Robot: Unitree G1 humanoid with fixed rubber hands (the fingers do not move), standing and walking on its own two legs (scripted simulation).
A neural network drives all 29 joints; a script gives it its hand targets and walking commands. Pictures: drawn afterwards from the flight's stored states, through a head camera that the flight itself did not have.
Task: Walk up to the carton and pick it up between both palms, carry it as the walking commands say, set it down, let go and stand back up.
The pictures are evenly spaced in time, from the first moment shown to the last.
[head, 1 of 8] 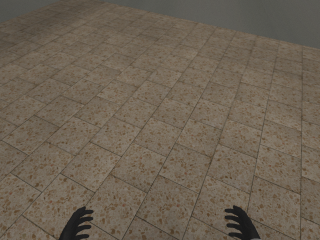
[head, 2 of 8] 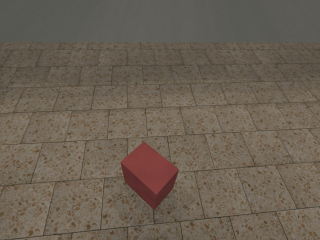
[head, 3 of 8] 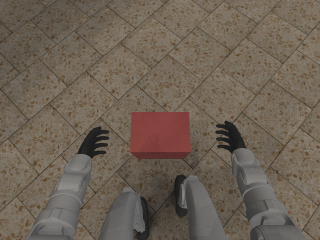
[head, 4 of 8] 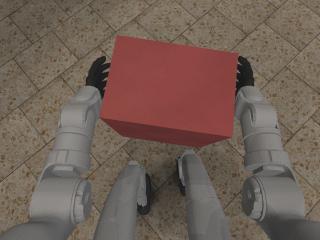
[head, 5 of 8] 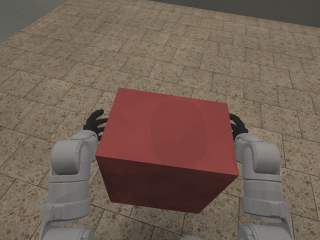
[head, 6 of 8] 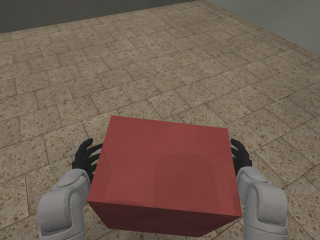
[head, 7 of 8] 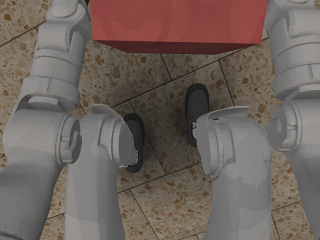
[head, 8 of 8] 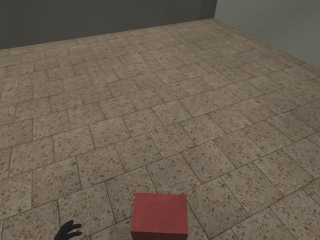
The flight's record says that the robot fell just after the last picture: no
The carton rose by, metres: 0.68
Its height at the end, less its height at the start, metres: +0.00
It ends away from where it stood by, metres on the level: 0.26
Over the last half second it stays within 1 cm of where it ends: yes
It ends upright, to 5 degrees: yes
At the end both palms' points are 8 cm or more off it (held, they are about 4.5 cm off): yes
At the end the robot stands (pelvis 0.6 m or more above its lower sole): yes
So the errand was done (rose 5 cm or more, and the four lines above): yes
